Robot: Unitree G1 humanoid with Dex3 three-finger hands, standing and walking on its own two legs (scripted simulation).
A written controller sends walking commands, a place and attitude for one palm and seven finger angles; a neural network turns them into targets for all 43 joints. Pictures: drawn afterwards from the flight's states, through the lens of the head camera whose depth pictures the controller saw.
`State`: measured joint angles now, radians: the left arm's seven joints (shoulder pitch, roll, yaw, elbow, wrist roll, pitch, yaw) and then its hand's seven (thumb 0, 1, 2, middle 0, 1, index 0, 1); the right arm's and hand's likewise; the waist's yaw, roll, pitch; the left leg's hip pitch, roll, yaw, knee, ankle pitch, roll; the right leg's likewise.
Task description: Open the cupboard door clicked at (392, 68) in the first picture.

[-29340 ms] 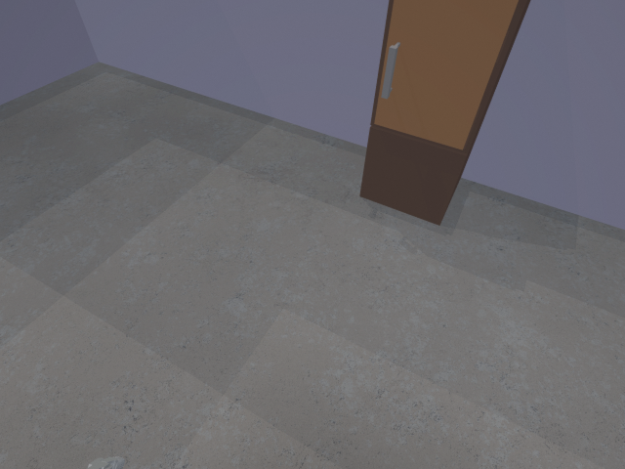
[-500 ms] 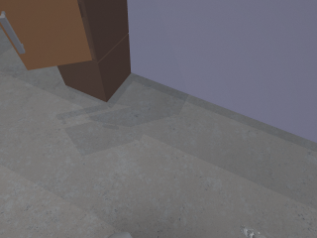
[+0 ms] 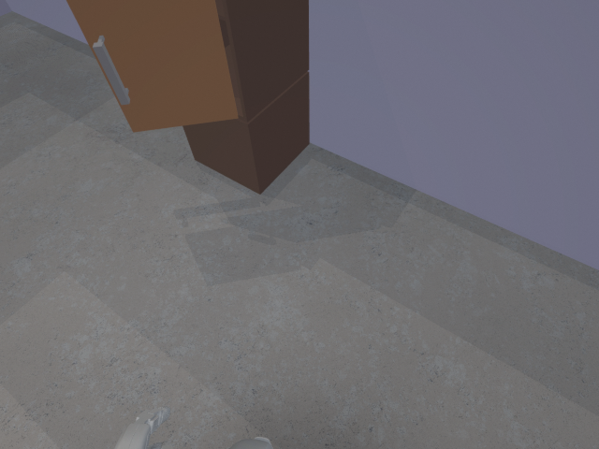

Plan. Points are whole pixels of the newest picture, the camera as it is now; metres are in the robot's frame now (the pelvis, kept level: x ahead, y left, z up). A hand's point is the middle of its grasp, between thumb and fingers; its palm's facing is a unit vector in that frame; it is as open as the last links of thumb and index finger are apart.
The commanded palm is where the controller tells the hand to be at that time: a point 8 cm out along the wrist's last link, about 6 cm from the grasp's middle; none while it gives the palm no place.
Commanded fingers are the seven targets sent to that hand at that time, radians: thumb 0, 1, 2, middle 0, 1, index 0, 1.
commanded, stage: turn to face it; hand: left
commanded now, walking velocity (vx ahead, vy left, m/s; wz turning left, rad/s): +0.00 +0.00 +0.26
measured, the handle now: (113, 71) +1.05 +0.56 -0.10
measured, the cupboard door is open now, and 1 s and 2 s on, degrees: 45 45 45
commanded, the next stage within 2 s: take the last steps up to it in 0.08 s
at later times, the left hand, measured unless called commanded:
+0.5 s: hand out of the picture -0.05 +0.23 -0.18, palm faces +0.25 -0.95 -0.20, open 7.4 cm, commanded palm none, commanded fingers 0.00 0.90 0.90 -0.20 -0.30 -0.20 -0.30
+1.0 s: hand (166, 338) +0.30 +0.25 -0.16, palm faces +0.14 -0.98 -0.17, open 7.4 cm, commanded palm none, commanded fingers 0.00 0.90 0.90 -0.20 -0.30 -0.20 -0.30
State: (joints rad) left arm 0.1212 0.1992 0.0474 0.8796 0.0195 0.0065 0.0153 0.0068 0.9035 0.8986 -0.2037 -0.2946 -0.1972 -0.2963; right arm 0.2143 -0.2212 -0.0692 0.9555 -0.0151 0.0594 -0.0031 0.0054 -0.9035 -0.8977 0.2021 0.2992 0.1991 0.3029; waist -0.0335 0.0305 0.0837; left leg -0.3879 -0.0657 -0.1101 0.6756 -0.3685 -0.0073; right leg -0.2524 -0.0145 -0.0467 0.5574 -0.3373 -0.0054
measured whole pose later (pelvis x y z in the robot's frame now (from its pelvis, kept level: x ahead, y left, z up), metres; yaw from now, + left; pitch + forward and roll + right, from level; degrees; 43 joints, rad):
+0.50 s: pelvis +0.03 +0.05 +0.00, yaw +10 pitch +0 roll +0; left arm 0.34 0.24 0.07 1.07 0.03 0.03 0.00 0.01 0.91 0.90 -0.20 -0.29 -0.20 -0.30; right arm 0.12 -0.20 -0.04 0.95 -0.03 -0.01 0.00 0.00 -0.91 -0.90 0.20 0.30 0.20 0.30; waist 0.05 -0.07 0.07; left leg -0.24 -0.03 0.09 0.57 -0.34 0.07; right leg -0.32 -0.12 -0.10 0.94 -0.51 0.02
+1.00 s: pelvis +0.19 +0.07 -0.01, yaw +11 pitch -1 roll +1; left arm 0.05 0.15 0.04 0.94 0.02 -0.06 -0.02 0.01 0.90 0.90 -0.20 -0.29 -0.20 -0.30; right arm 0.50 -0.12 -0.02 1.20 0.00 -0.03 -0.03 0.01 -0.91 -0.90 0.20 0.30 0.20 0.30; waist -0.06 0.01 0.12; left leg -0.09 -0.04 0.04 0.86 -0.52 0.04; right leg -0.38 -0.02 -0.14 0.67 -0.26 -0.08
